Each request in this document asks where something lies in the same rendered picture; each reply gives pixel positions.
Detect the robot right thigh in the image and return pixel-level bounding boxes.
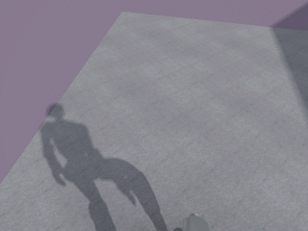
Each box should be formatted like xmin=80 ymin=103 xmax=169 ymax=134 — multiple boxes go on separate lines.
xmin=182 ymin=216 xmax=212 ymax=231

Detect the robot right shin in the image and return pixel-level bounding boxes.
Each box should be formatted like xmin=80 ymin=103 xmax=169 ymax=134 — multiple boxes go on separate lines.
xmin=190 ymin=213 xmax=199 ymax=217

